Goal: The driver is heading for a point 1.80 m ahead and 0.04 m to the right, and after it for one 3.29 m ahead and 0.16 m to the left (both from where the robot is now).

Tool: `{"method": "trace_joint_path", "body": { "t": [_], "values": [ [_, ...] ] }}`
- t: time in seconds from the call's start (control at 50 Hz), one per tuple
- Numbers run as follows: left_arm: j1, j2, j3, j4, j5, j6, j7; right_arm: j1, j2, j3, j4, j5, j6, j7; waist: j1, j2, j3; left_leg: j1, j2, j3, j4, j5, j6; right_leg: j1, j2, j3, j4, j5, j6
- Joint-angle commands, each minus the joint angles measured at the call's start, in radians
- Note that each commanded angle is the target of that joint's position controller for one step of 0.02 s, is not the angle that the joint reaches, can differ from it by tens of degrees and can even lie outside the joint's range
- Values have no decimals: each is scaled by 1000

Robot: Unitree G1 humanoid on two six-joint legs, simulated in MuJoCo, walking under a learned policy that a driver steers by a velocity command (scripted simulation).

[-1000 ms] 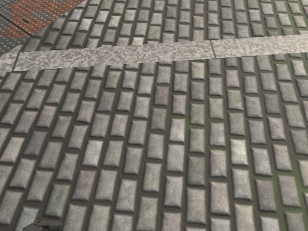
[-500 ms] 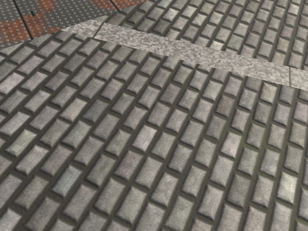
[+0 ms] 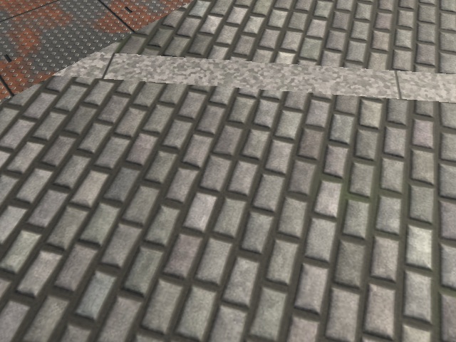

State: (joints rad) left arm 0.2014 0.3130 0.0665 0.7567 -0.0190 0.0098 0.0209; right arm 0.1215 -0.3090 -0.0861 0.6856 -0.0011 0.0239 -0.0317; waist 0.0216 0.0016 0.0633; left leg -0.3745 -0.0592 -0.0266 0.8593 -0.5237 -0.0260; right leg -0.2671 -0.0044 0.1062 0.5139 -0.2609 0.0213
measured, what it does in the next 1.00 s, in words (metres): walks ahead: left foot, then right foot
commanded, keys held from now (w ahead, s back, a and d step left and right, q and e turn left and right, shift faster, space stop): e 0.20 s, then no key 0.26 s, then w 0.06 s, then w+q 0.48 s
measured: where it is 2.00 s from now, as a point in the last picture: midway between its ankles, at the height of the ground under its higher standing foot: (216, 261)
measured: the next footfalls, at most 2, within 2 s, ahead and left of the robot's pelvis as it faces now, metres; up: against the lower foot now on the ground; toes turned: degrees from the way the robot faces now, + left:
left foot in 0.12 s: +0.05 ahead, +0.12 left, +0.00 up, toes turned -7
right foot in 0.52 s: -0.01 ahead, -0.12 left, +0.00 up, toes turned -11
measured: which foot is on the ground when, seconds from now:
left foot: up 0.00-0.10, down 0.12-0.54, up 0.56-0.90, down 0.92-1.00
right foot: down 0.00-0.12, up 0.14-0.50, down 0.52-0.92, up 0.94-1.00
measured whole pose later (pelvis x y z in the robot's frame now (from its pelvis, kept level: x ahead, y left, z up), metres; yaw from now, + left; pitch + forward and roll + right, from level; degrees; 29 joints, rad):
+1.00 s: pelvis +0.14 +0.06 -0.02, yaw -1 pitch +1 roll -2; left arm 0.29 0.32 0.07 0.79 -0.02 -0.07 0.00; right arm 0.21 -0.31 -0.06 0.67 0.02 -0.05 0.03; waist 0.02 -0.02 0.04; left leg -0.43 -0.01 0.04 0.67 -0.26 0.06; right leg -0.25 -0.07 0.00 1.01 -0.48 0.03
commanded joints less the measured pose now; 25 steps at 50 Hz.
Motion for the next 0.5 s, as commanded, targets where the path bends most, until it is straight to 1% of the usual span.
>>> {"method": "trace_joint_path", "body": {
  "t": [0.02, 0.04, 0.06, 0.08, 0.1, 0.12, 0.14, 0.16, 0.18, 0.2, 0.22, 0.24, 0.26, 0.3, 0.32, 0.36, 0.38, 0.4, 0.44, 0.46, 0.48, 0.5],
  "values": [
    [-71, 189, 56, -79, -11, 17, 14, -10, -29, -5, -76, 9, -28, 14, -6, -161, -141, -19, 9, -12, -122, 78, -33, 145, -193, 250, -110, 474, -204],
    [-77, 190, 58, -86, -10, 28, 14, 13, -35, -7, -71, 15, -31, 22, -8, -175, -153, 29, 0, -4, -186, 118, -34, 130, -184, 256, -105, 456, -198],
    [-92, 186, 58, -95, -15, 35, 13, 47, -44, -12, -62, 19, -33, 28, -21, -179, -160, 82, -7, 5, -277, 183, -31, 109, -172, 263, -93, 413, -185],
    [-117, 177, 54, -106, -24, 40, 13, 92, -50, -19, -47, 17, -34, 31, -46, -177, -162, 160, -13, 23, -409, 292, -23, 70, -150, 266, -76, 324, -159],
    [-104, 150, 46, -108, -23, 38, 14, 118, -73, -29, -38, 11, -33, 27, -50, -147, -161, 252, 15, 7, -495, 365, -5, 1, -111, 255, -41, 173, -117],
    [-57, 87, 29, -107, -1, 35, 10, 141, -155, -48, -49, -5, -29, 15, -28, 53, -161, 353, 222, -201, -558, 396, 64, -143, -15, 158, 156, -92, -48],
    [-42, 87, 33, -136, 1, 23, 13, 106, -236, -61, -67, -43, -24, 19, -3, 303, -121, 271, 437, -484, -600, 471, 233, -310, 97, 39, 368, -387, 2],
    [-27, 165, 56, -119, 5, 15, 17, 73, -181, -41, -96, -57, -38, 21, -8, 209, -104, 219, 470, -512, -620, 441, 305, -315, 35, 83, 573, -387, 17],
    [-21, 199, 74, -93, -6, 19, 16, 22, -125, -24, -101, -49, -48, 18, 15, 127, -68, 182, 416, -394, -607, 409, 276, -316, 21, 84, 650, -313, 19],
    [7, 181, 76, -67, -6, 30, 21, -21, -107, -18, -108, -32, -53, 14, 30, 95, -48, 183, 348, -289, -601, 372, 231, -325, 11, 67, 671, -245, 31],
    [4, 163, 72, -60, 0, 37, 24, -26, -94, -12, -104, -17, -58, 8, 17, 96, -38, 199, 319, -242, -593, 404, 218, -340, 8, 66, 690, -185, 45],
    [-6, 139, 65, -64, 2, 38, 23, -7, -89, -7, -96, -14, -59, 2, 5, 100, -41, 200, 298, -195, -587, 483, 221, -326, 16, 55, 705, -153, 58],
    [-17, 125, 61, -74, 0, 35, 21, 18, -85, -4, -88, -16, -58, -1, -5, 107, -53, 218, 285, -161, -583, 535, 231, -314, 25, 41, 687, -135, 69],
    [-55, 98, 48, -95, -4, 31, 19, 63, -81, -3, -73, -16, -53, -6, -32, 118, -77, 299, 294, -139, -570, 595, 254, -318, 25, 33, 587, -131, 84],
    [-72, 87, 42, -104, -1, 31, 17, 75, -83, -3, -67, -14, -51, -7, -41, 119, -88, 329, 305, -139, -565, 607, 262, -308, 17, 32, 528, -136, 89],
    [-85, 63, 27, -114, 8, 33, 12, 62, -94, -5, -62, -9, -48, -2, -42, 125, -104, 335, 313, -122, -556, 612, 266, -235, -12, 7, 395, -149, 90],
    [-90, 52, 19, -118, 11, 33, 8, 51, -104, -7, -60, -6, -45, 2, -43, 135, -106, 312, 310, -107, -555, 617, 265, -181, -25, -20, 326, -160, 87],
    [-92, 50, 15, -120, 11, 33, 5, 48, -116, -10, -55, -3, -43, 7, -46, 147, -104, 288, 305, -96, -549, 632, 264, -131, -27, -51, 266, -174, 82],
    [-82, 64, 16, -117, 8, 32, 1, 68, -129, -12, -38, 3, -36, 15, -52, 157, -106, 275, 306, -100, -525, 681, 267, -66, -14, -95, 157, -146, 71],
    [-61, 62, 16, -108, 8, 31, -1, 64, -126, -9, -30, 10, -34, 18, -38, 149, -108, 269, 302, -96, -503, 700, 260, -24, -7, -108, 67, -86, 58],
    [-19, 50, 11, -89, 11, 31, -3, 64, -112, -3, -21, 17, -32, 21, -16, 134, -126, 242, 289, -82, -496, 609, 238, 64, 2, -128, -72, 9, 34],
    [6, 55, 9, -75, 16, 31, -5, 93, -83, 9, -3, 19, -37, 25, -6, 108, -125, 180, 261, -68, -493, 462, 190, 171, 4, -119, -185, 92, 2]
  ]
}}
Over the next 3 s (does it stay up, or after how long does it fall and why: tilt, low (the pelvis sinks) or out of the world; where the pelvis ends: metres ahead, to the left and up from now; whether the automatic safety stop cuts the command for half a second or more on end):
stays up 1.23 -0.01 -0.02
